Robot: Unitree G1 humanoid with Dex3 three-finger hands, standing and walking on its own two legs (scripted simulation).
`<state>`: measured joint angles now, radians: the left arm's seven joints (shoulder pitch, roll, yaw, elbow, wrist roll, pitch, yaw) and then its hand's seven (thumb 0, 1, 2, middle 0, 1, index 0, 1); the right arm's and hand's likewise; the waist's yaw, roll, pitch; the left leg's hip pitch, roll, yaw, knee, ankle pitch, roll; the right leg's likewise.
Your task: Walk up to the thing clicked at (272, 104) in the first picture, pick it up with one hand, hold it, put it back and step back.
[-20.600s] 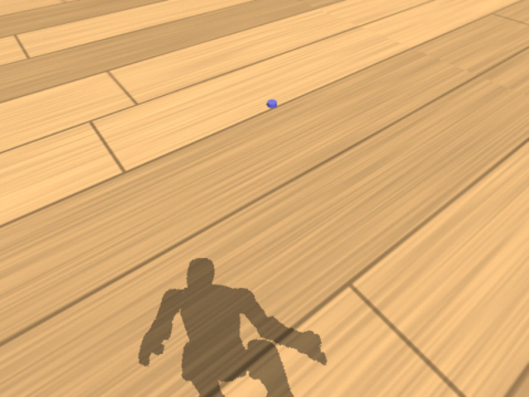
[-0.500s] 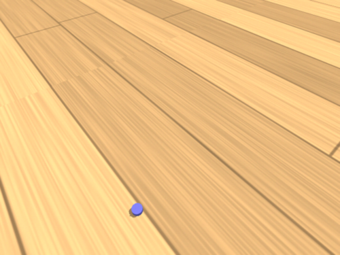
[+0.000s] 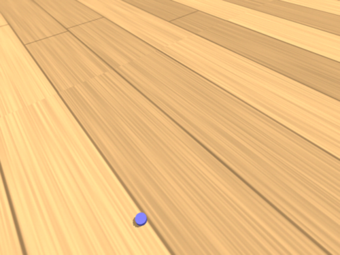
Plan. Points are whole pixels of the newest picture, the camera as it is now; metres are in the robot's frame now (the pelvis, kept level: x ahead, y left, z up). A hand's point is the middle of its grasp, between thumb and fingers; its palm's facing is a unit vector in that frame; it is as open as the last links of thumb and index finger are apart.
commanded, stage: walk up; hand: left
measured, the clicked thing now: (141, 219) +0.47 +0.23 -0.76
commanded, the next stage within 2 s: none
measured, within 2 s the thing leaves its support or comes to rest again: neither
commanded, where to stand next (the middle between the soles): +0.08 -0.01 m, yaw +1 degrees
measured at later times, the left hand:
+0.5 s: hand out of the picture +0.11 +0.29 -0.17, palm faces -0.06 -0.92 -0.38, open 7.3 cm
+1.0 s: hand out of the picture -0.02 +0.34 -0.15, palm faces -0.02 -0.91 -0.41, open 7.4 cm
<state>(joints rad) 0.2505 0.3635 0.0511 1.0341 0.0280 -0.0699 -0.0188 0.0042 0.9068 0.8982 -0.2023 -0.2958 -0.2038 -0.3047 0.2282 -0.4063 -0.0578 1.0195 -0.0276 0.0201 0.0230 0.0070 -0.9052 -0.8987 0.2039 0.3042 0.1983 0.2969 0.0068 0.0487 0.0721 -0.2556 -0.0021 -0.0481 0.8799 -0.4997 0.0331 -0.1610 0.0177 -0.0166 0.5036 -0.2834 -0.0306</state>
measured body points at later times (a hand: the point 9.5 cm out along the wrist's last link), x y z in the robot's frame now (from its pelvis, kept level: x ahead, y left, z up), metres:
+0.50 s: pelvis -0.03 +0.03 -0.02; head +0.05 +0.04 +0.42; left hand +0.11 +0.34 -0.15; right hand +0.11 -0.29 -0.13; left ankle +0.10 +0.15 -0.74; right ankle -0.08 -0.11 -0.70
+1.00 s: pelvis -0.03 +0.05 -0.01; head -0.01 +0.05 +0.44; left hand -0.02 +0.39 -0.13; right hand +0.04 -0.28 -0.11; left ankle +0.00 +0.16 -0.74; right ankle -0.08 -0.10 -0.70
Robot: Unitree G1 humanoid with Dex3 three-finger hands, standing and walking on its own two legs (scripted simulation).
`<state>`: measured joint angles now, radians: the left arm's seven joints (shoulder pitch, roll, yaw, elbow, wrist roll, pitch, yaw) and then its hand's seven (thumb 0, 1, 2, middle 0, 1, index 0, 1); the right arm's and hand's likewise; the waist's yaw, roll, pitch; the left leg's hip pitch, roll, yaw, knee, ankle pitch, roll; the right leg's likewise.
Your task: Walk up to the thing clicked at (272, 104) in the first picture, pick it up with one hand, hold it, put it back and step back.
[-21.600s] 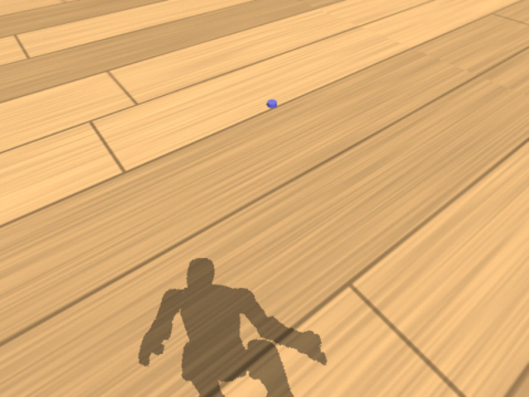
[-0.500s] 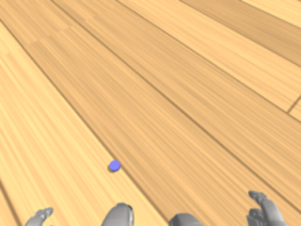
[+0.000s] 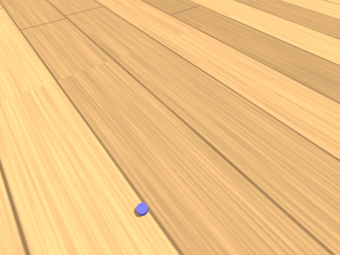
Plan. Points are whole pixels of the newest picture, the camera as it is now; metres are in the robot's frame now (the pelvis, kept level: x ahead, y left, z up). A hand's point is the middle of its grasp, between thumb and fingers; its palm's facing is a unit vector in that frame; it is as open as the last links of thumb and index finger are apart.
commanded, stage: walk up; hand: left
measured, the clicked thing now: (142, 209) +0.50 +0.18 -0.74
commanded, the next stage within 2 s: none
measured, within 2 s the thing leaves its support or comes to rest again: neither
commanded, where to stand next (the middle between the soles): +0.10 -0.06 m, yaw +0 degrees
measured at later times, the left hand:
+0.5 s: hand out of the picture +0.12 +0.22 -0.14, palm faces -0.04 -0.92 -0.40, open 7.3 cm
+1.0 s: hand out of the picture +0.04 +0.25 -0.13, palm faces -0.05 -0.90 -0.43, open 7.4 cm
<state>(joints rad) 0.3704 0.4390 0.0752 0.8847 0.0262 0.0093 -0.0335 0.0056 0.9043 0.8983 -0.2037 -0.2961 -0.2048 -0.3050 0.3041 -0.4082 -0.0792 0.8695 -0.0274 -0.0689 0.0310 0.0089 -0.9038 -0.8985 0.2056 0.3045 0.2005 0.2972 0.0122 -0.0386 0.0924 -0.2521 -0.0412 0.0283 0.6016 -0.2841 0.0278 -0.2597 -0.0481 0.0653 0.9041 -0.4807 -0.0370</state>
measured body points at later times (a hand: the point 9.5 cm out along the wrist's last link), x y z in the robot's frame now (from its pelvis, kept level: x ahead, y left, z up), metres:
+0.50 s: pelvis -0.02 -0.03 -0.01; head +0.05 -0.05 +0.43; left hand +0.12 +0.27 -0.11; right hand +0.09 -0.34 -0.14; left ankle -0.05 +0.11 -0.65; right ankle +0.09 -0.14 -0.72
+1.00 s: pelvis -0.01 -0.04 +0.01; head +0.01 -0.05 +0.45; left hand +0.05 +0.30 -0.10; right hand +0.00 -0.36 -0.12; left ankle -0.06 +0.07 -0.71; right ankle +0.02 -0.14 -0.72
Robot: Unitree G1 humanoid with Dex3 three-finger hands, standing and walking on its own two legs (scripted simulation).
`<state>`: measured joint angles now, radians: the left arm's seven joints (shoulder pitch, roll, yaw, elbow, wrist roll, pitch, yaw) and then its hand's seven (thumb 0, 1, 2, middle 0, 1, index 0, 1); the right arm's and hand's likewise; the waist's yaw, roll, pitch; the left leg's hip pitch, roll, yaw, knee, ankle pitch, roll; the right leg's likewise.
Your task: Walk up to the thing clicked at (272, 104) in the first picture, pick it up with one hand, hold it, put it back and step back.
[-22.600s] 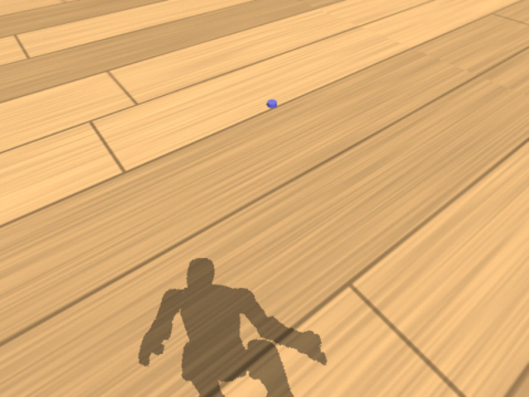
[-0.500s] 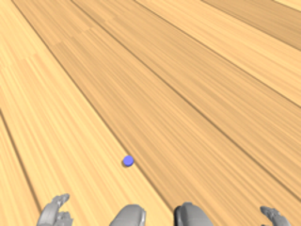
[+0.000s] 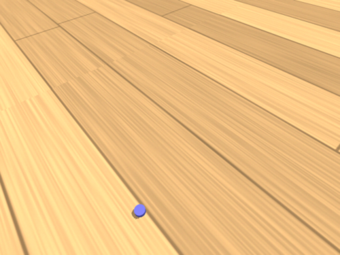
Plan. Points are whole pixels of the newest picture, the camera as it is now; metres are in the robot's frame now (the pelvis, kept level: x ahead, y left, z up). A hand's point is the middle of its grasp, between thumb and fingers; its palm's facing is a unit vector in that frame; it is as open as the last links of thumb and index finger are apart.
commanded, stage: walk up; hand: left
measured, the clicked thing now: (140, 210) +0.51 +0.21 -0.75
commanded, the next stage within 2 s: none
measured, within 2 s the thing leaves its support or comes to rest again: neither
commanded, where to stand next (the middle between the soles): +0.11 -0.03 m, yaw +0 degrees
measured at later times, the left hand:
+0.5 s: hand out of the picture +0.10 +0.28 -0.18, palm faces -0.05 -0.94 -0.34, open 7.3 cm
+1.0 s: hand out of the picture +0.04 +0.29 -0.14, palm faces -0.05 -0.92 -0.39, open 7.4 cm
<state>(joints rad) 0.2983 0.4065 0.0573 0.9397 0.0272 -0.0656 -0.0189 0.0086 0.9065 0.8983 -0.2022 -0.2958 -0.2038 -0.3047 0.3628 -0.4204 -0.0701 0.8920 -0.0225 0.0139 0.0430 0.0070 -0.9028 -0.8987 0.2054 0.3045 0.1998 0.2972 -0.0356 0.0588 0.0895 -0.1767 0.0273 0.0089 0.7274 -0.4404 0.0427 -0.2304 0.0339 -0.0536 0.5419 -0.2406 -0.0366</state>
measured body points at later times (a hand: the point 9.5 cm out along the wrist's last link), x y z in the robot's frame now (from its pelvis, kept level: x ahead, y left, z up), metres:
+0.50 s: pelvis -0.01 +0.02 -0.02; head +0.04 +0.05 +0.43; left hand +0.10 +0.33 -0.15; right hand +0.10 -0.29 -0.11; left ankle +0.12 +0.14 -0.73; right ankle -0.06 -0.12 -0.67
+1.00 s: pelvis +0.00 +0.01 +0.01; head +0.01 +0.01 +0.45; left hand +0.04 +0.34 -0.11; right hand +0.04 -0.30 -0.11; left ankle +0.02 +0.12 -0.73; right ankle -0.02 -0.11 -0.68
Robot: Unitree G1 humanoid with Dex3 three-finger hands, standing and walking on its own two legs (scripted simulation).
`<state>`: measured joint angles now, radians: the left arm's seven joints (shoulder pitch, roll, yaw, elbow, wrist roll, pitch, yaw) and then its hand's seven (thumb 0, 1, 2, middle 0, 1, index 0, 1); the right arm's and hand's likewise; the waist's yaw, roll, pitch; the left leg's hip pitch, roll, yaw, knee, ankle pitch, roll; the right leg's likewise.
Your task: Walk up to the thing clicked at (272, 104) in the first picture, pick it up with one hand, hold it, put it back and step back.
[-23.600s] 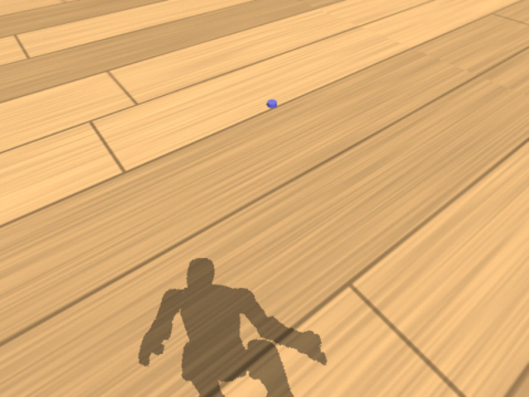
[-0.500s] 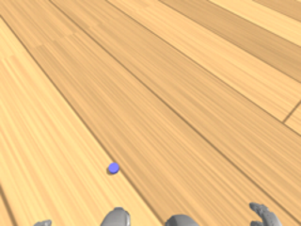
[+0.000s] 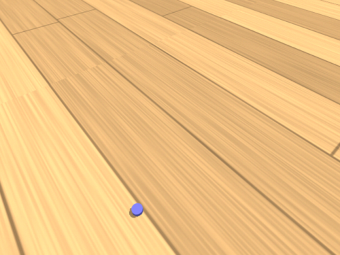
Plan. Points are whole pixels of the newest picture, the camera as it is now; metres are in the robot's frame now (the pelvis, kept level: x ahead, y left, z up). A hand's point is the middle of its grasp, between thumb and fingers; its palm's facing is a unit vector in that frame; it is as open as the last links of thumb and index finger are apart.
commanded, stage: walk up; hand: left
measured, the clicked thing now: (137, 209) +0.51 +0.20 -0.75
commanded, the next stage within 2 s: none
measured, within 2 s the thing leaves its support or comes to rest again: neither
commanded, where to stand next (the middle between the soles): +0.12 -0.04 m, yaw +1 degrees
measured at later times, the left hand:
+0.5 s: hand out of the picture +0.06 +0.30 -0.16, palm faces +0.06 -0.88 -0.46, open 7.3 cm
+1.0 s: hand out of the picture +0.08 +0.26 -0.16, palm faces -0.02 -0.93 -0.36, open 7.3 cm
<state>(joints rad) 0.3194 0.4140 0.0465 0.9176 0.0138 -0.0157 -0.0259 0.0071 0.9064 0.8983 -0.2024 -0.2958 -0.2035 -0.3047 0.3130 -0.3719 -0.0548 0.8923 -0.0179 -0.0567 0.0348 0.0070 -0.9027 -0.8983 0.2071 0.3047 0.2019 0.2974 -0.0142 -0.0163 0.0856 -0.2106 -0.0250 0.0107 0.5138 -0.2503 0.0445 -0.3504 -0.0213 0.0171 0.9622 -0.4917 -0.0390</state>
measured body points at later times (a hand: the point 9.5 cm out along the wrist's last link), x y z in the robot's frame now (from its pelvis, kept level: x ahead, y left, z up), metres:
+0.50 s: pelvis -0.02 +0.00 -0.03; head +0.00 +0.00 +0.42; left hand +0.06 +0.34 -0.13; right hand +0.03 -0.32 -0.15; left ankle -0.04 +0.12 -0.74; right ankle +0.09 -0.14 -0.72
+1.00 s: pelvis +0.02 +0.00 -0.01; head +0.05 +0.00 +0.44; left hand +0.08 +0.31 -0.13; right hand +0.13 -0.32 -0.12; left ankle +0.09 +0.13 -0.72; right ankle +0.02 -0.11 -0.73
